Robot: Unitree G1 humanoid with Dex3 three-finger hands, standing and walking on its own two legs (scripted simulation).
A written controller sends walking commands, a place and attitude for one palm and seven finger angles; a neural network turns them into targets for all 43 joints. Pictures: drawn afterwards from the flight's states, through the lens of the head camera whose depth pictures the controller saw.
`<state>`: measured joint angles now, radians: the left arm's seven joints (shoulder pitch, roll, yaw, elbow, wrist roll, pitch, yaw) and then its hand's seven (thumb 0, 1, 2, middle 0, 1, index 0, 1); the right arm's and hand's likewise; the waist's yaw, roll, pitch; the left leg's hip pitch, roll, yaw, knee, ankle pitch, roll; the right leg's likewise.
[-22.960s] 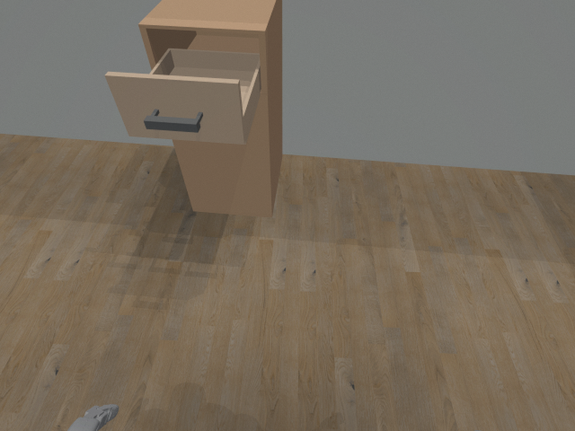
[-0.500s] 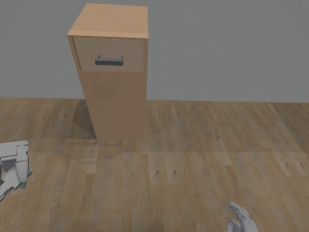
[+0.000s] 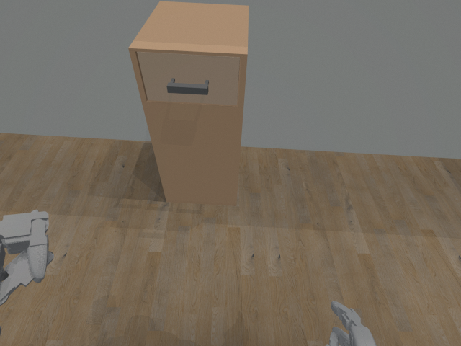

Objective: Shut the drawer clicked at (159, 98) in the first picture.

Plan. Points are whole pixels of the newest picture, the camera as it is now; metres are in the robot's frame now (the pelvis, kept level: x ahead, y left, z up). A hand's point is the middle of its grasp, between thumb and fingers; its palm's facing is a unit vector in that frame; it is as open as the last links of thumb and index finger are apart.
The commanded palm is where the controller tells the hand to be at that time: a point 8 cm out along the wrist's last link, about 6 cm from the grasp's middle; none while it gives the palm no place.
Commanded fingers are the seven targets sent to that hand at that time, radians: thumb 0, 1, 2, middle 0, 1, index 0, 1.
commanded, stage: let the arm hang, fingers relaxed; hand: left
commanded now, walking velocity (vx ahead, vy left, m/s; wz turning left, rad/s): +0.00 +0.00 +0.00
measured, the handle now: (188, 85) +0.89 +0.18 -0.03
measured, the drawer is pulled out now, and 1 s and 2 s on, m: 0.00 0.00 0.00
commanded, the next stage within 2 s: look to check the result in 1.14 s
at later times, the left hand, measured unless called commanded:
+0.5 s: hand out of the picture +0.02 +0.23 -0.17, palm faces +0.06 -0.97 -0.22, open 4.1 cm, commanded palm none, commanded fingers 0.00 0.90 0.90 -0.44 -0.56 -0.44 -0.56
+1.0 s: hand out of the picture -0.02 +0.20 -0.16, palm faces +0.04 -0.98 -0.17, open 7.3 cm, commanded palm none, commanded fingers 0.00 0.90 0.90 -0.20 -0.30 -0.20 -0.30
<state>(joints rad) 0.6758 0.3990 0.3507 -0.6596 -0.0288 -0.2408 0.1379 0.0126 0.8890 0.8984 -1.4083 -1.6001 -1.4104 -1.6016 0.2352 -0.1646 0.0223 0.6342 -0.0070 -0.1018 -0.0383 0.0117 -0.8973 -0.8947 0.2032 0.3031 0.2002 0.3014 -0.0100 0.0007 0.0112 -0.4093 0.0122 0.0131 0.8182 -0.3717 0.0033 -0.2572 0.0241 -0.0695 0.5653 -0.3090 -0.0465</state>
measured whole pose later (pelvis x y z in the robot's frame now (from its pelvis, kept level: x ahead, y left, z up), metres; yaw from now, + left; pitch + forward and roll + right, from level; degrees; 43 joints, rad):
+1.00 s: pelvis -0.01 +0.03 +0.01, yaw +0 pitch -2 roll +0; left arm 0.28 0.14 0.00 1.14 0.01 0.00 0.03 0.00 0.91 0.90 -0.21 -0.31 -0.21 -0.31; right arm 0.31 -0.12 -0.01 1.14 -0.02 0.01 -0.03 0.00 -0.90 -0.89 0.20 0.30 0.20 0.30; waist -0.01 0.00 0.05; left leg -0.19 -0.02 0.06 0.42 -0.20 0.05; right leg -0.17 -0.03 -0.05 0.42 -0.22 0.01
